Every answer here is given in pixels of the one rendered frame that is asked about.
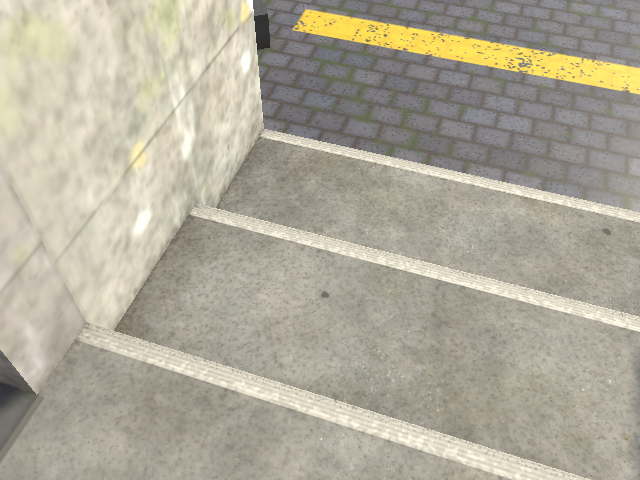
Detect stairs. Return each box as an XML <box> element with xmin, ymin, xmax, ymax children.
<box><xmin>114</xmin><ymin>129</ymin><xmax>640</xmax><ymax>480</ymax></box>

